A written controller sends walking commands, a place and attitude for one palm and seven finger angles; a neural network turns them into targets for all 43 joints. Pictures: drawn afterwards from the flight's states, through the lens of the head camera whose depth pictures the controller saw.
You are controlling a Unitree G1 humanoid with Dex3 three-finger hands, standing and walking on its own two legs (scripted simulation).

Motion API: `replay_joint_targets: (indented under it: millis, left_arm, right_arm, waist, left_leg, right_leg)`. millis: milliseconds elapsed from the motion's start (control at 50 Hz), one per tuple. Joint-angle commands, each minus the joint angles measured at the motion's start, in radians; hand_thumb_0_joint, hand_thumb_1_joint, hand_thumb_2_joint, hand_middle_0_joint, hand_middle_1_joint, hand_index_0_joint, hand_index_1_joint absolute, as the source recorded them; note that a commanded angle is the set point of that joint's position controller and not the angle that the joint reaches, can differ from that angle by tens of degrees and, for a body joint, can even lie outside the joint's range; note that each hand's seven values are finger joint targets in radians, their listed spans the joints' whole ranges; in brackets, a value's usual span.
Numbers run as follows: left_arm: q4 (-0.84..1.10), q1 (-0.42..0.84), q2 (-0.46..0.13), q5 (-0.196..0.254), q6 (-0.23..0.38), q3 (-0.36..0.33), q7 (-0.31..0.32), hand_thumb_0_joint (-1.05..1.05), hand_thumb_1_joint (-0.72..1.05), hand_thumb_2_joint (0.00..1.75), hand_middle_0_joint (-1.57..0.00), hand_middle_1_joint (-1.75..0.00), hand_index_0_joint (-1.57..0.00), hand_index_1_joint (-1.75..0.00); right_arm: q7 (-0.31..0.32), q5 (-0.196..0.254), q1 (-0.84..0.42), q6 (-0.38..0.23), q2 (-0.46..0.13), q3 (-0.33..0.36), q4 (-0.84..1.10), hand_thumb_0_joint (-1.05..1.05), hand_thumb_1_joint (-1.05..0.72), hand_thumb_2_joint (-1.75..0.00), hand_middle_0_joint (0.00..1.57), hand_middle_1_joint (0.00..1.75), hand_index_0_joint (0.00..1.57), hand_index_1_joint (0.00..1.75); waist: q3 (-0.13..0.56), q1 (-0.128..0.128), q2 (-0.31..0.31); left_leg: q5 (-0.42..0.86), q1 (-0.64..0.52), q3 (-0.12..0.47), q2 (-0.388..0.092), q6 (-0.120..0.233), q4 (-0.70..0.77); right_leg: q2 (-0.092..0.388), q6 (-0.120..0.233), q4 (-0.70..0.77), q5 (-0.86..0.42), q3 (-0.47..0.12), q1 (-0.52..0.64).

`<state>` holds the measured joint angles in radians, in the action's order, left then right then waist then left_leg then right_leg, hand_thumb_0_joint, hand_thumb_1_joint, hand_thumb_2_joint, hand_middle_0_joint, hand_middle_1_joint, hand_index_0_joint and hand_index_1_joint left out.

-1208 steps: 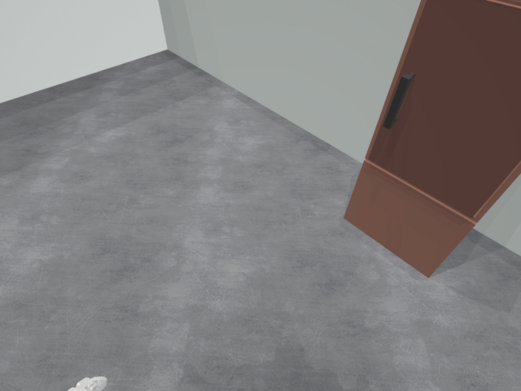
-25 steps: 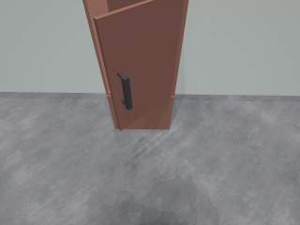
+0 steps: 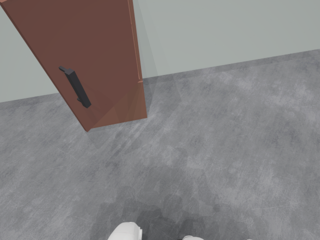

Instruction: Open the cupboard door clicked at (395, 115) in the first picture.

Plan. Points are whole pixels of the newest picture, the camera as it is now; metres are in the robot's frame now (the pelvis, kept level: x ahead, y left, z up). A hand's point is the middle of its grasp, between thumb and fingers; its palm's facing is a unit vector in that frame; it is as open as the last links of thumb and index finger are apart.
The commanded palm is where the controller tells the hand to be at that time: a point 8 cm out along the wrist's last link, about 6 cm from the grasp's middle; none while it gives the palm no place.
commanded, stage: walk to a spot facing it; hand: left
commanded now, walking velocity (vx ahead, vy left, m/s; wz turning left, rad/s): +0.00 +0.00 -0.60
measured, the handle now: (75, 87) +0.57 +0.37 -0.06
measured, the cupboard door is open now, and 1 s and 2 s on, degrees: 43 43 43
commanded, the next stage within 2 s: turn to face it in 2.00 s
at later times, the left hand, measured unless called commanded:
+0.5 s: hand (106, 217) +0.18 +0.18 -0.17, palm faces -0.27 -0.92 -0.30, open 7.4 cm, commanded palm none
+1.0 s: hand (151, 184) +0.28 +0.06 -0.16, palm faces -0.60 -0.78 -0.19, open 7.4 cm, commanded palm none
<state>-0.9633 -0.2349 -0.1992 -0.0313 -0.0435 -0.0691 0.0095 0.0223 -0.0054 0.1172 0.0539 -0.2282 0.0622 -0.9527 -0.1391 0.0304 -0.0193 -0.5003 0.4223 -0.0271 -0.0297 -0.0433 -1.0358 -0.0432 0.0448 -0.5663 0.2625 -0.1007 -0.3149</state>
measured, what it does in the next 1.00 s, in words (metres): steps on the spot, turning right: left foot, then right foot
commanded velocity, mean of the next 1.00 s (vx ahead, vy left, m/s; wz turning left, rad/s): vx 0.08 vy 0.00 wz -0.60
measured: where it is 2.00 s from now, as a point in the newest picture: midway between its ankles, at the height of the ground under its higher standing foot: (235, 209)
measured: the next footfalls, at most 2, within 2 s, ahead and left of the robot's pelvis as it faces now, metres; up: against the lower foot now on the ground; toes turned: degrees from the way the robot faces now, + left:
left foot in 0.20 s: +0.04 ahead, +0.16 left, +0.00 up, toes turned -8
right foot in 0.46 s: +0.03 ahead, -0.14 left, +0.00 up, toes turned -17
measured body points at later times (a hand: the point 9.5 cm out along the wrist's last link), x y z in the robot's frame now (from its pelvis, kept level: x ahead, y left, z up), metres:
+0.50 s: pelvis +0.01 -0.01 -0.02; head +0.07 -0.04 +0.43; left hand +0.19 +0.23 -0.15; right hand +0.01 -0.29 -0.16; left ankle +0.00 +0.16 -0.71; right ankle -0.01 -0.13 -0.74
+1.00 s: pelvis +0.07 -0.04 +0.00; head +0.12 -0.06 +0.45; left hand +0.31 +0.10 -0.14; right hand -0.08 -0.26 -0.13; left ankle +0.11 +0.11 -0.74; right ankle -0.01 -0.15 -0.70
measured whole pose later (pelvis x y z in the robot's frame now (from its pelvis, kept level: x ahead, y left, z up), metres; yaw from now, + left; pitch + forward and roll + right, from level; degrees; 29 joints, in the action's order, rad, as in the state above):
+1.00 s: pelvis +0.07 -0.04 +0.00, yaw -36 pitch +3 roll -2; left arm -0.89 -0.13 -0.26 -0.03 -0.05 -0.08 -0.07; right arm 0.01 -0.04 0.33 -0.02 -0.22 0.02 -0.92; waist -0.06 -0.02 0.00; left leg -0.32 0.18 -0.15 -0.16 -0.07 -0.47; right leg 0.04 -0.01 -0.79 0.44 0.07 -0.43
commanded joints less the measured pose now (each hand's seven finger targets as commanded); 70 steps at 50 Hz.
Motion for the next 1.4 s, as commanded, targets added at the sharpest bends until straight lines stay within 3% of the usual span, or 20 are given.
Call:
replay_joint_targets:
  millis: [0,120,180,380,400,440,680,720,740,780,960,1000,1020,1040,1060,1140,1300,1320,1340,1380]
  left_arm:
    - [0.059,-0.051,-0.234,0.002,0.026,-0.061,0.017,0.00,0.90,0.90,-0.20,-0.30,-0.20,-0.30]
    - [0.079,0.025,-0.210,0.008,0.012,-0.058,0.010,0.00,0.90,0.90,-0.20,-0.30,-0.20,-0.30]
    - [0.138,0.085,-0.146,0.018,0.008,-0.038,-0.014,0.00,0.90,0.90,-0.20,-0.30,-0.20,-0.30]
    - [0.138,0.043,-0.137,0.014,0.018,-0.034,-0.053,0.00,0.90,0.90,-0.20,-0.30,-0.20,-0.30]
    - [0.119,-0.029,-0.168,0.013,0.024,-0.043,-0.050,0.00,0.90,0.90,-0.20,-0.30,-0.20,-0.30]
    - [0.090,-0.143,-0.361,0.008,0.032,-0.078,-0.015,0.00,0.90,0.90,-0.20,-0.30,-0.20,-0.30]
    - [0.145,0.107,-0.243,0.012,0.008,-0.045,-0.001,0.00,0.90,0.90,-0.20,-0.30,-0.20,-0.30]
    - [0.174,0.074,-0.130,0.028,0.001,-0.020,-0.017,0.00,0.90,0.90,-0.20,-0.30,-0.20,-0.30]
    - [0.189,0.124,-0.161,0.018,0.002,-0.028,-0.024,0.00,0.90,0.90,-0.20,-0.30,-0.20,-0.30]
    - [0.184,0.136,-0.161,0.002,0.014,-0.042,-0.049,0.00,0.90,0.90,-0.20,-0.30,-0.20,-0.30]
    - [0.176,0.205,-0.087,0.008,0.039,-0.011,-0.086,0.00,0.90,0.90,-0.20,-0.30,-0.20,-0.30]
    - [0.124,0.070,-0.120,0.005,0.046,-0.026,-0.080,0.00,0.90,0.90,-0.20,-0.30,-0.20,-0.30]
    - [0.081,-0.092,-0.220,-0.001,0.056,-0.050,-0.064,0.00,0.90,0.90,-0.20,-0.30,-0.20,-0.30]
    - [0.038,-0.230,-0.355,0.005,0.059,-0.085,-0.043,0.00,0.90,0.90,-0.20,-0.30,-0.20,-0.30]
    - [0.036,-0.234,-0.346,0.019,0.060,-0.083,-0.024,0.00,0.90,0.90,-0.20,-0.30,-0.20,-0.30]
    - [0.099,0.024,-0.219,0.006,0.073,-0.046,-0.010,0.00,0.90,0.90,-0.20,-0.30,-0.20,-0.30]
    - [0.080,0.064,-0.211,0.009,0.083,-0.047,-0.033,0.00,0.90,0.90,-0.20,-0.30,-0.20,-0.30]
    - [0.082,0.063,-0.164,0.009,0.082,-0.036,-0.035,0.00,0.90,0.90,-0.20,-0.30,-0.20,-0.30]
    - [0.096,0.031,-0.093,0.023,0.077,-0.022,-0.042,0.00,0.90,0.90,-0.20,-0.30,-0.20,-0.30]
    - [0.148,0.120,-0.110,0.013,0.090,-0.024,-0.050,0.00,0.90,0.90,-0.20,-0.30,-0.20,-0.30]
  right_arm:
    - [0.011,0.005,-0.009,-0.033,-0.042,0.013,0.090,0.00,-0.90,-0.90,0.20,0.30,0.20,0.30]
    - [0.027,0.013,0.086,-0.050,-0.074,0.018,0.078,0.00,-0.90,-0.90,0.20,0.30,0.20,0.30]
    - [0.042,-0.022,0.136,-0.061,-0.255,0.046,0.090,0.00,-0.90,-0.90,0.20,0.30,0.20,0.30]
    - [0.023,-0.026,0.091,-0.052,-0.226,0.044,0.119,0.00,-0.90,-0.90,0.20,0.30,0.20,0.30]
    - [0.019,-0.018,0.075,-0.050,-0.217,0.044,0.129,0.00,-0.90,-0.90,0.20,0.30,0.20,0.30]
    - [0.013,0.004,0.012,-0.043,-0.111,0.019,0.200,0.00,-0.90,-0.90,0.20,0.30,0.20,0.30]
    - [0.010,0.004,0.176,-0.047,-0.095,0.009,0.096,0.00,-0.90,-0.90,0.20,0.30,0.20,0.30]
    - [0.019,-0.023,0.225,-0.065,-0.255,0.040,0.099,0.00,-0.90,-0.90,0.20,0.30,0.20,0.30]
    - [0.026,-0.032,0.243,-0.066,-0.288,0.043,0.103,0.00,-0.90,-0.90,0.20,0.30,0.20,0.30]
    - [0.020,-0.040,0.179,-0.079,-0.244,0.029,0.127,0.00,-0.90,-0.90,0.20,0.30,0.20,0.30]
    - [0.002,-0.038,0.276,-0.092,-0.211,0.027,0.062,0.00,-0.90,-0.90,0.20,0.30,0.20,0.30]
    - [-0.002,-0.030,0.238,-0.091,-0.207,0.025,0.070,0.00,-0.90,-0.90,0.20,0.30,0.20,0.30]
    - [-0.015,-0.012,0.190,-0.093,-0.159,0.017,0.100,0.00,-0.90,-0.90,0.20,0.30,0.20,0.30]
    - [-0.020,-0.003,0.055,-0.095,-0.080,-0.008,0.178,0.00,-0.90,-0.90,0.20,0.30,0.20,0.30]
    - [-0.014,-0.008,0.002,-0.092,-0.136,0.002,0.191,0.00,-0.90,-0.90,0.20,0.30,0.20,0.30]
    - [-0.029,-0.019,0.050,-0.081,-0.114,0.017,0.131,0.00,-0.90,-0.90,0.20,0.30,0.20,0.30]
    - [-0.029,-0.016,0.214,-0.113,-0.098,0.019,0.074,0.00,-0.90,-0.90,0.20,0.30,0.20,0.30]
    - [-0.017,-0.018,0.319,-0.120,-0.155,0.033,0.040,0.00,-0.90,-0.90,0.20,0.30,0.20,0.30]
    - [-0.006,-0.044,0.454,-0.130,-0.279,0.063,0.019,0.00,-0.90,-0.90,0.20,0.30,0.20,0.30]
    - [0.005,-0.041,0.411,-0.122,-0.270,0.047,0.046,0.00,-0.90,-0.90,0.20,0.30,0.20,0.30]
  waist:
    - [0.223,0.009,-0.077]
    - [0.228,-0.053,-0.108]
    - [0.165,-0.084,0.303]
    - [0.208,-0.019,0.223]
    - [0.229,0.023,0.139]
    - [0.253,0.088,-0.332]
    - [0.193,-0.083,-0.110]
    - [0.206,-0.090,0.364]
    - [0.179,-0.108,0.310]
    - [0.149,-0.065,0.133]
    - [0.167,-0.095,0.239]
    - [0.201,-0.016,0.146]
    - [0.258,0.070,-0.066]
    - [0.240,0.145,-0.377]
    - [0.186,0.143,-0.263]
    - [0.087,-0.009,-0.187]
    - [0.133,-0.109,-0.058]
    - [0.186,-0.153,0.096]
    - [0.261,-0.201,0.413]
    - [0.163,-0.164,0.185]
  left_leg:
    - [0.042,0.017,0.024,0.009,-0.006,0.148]
    - [0.223,-0.261,0.038,0.021,0.004,0.563]
    - [0.446,-0.371,0.460,-0.469,0.218,0.790]
    - [0.774,-0.279,-0.028,-0.239,0.088,0.463]
    - [0.659,-0.191,-0.057,-0.204,0.053,0.343]
    - [-0.198,0.158,-0.061,-0.012,-0.027,-0.081]
    - [0.245,-0.267,-0.018,0.004,-0.010,0.514]
    - [0.127,-0.391,0.421,-0.377,0.121,0.800]
    - [0.084,-0.316,0.519,-0.491,0.209,0.846]
    - [0.041,-0.231,0.405,-0.411,0.216,0.848]
    - [0.415,-0.356,-0.048,-0.296,0.114,0.667]
    - [0.392,-0.210,-0.125,-0.249,0.065,0.470]
    - [0.304,0.054,-0.222,-0.173,0.015,0.213]
    - [-0.171,0.353,-0.193,-0.035,-0.024,-0.076]
    - [-0.127,0.436,-0.004,-0.084,-0.011,-0.177]
    - [0.079,0.197,0.010,-0.126,-0.028,-0.032]
    - [0.304,-0.294,-0.102,-0.013,-0.025,0.503]
    - [0.213,-0.461,-0.012,-0.079,-0.006,0.571]
    - [-0.001,-0.589,0.407,-0.376,0.098,0.716]
    - [-0.116,-0.465,0.610,-0.534,0.240,0.866]
  right_leg:
    - [0.235,0.168,0.182,-0.431,-0.336,0.206]
    - [0.155,0.068,0.106,-0.394,-0.330,0.051]
    - [-0.024,-0.078,-0.384,0.353,0.011,-0.298]
    - [-0.001,-0.061,-0.045,0.025,0.211,0.054]
    - [0.021,-0.044,0.087,-0.145,0.176,0.201]
    - [0.432,0.176,0.192,-0.757,-0.400,0.363]
    - [0.173,0.065,0.112,-0.195,-0.238,-0.054]
    - [-0.046,-0.049,-0.242,0.284,-0.008,-0.292]
    - [-0.006,-0.064,-0.438,0.367,0.021,-0.308]
    - [0.045,-0.071,-0.553,0.254,0.043,-0.292]
    - [0.044,-0.051,-0.095,0.172,0.247,-0.106]
    - [0.006,-0.017,0.081,0.042,0.262,0.181]
    - [0.167,0.062,0.181,0.134,0.015,0.474]
    - [0.435,0.181,0.294,0.009,-0.441,0.567]
    - [0.454,0.231,0.302,-0.034,-0.456,0.525]
    - [0.307,0.163,0.321,0.003,-0.195,0.135]
    - [0.171,0.091,0.189,0.086,-0.094,-0.053]
    - [0.106,0.056,-0.013,0.077,-0.051,-0.138]
    - [-0.037,-0.013,-0.386,0.302,0.108,-0.331]
    - [0.079,-0.008,-0.691,0.274,0.024,-0.458]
